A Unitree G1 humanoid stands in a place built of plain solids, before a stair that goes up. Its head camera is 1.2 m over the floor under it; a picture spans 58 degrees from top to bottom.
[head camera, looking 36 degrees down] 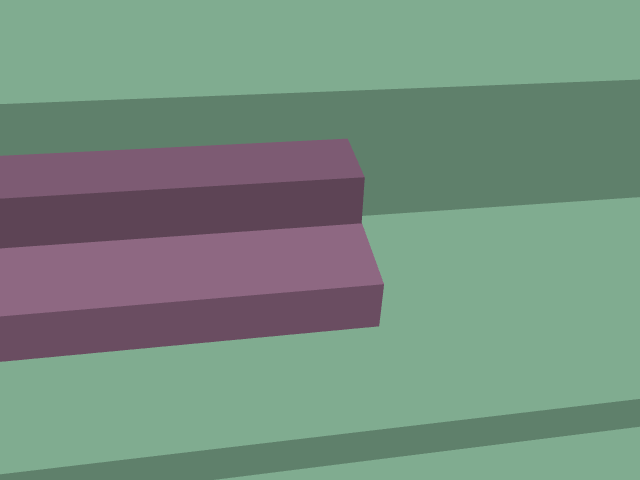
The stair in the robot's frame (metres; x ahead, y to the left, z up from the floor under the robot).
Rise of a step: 0.19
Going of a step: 0.33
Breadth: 1.49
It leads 7 degrees to the left of straight ahead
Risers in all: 4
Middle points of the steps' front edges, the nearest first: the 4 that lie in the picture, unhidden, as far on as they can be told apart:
0.53 0.51 0.15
0.87 0.55 0.34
1.20 0.59 0.52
1.53 0.63 0.71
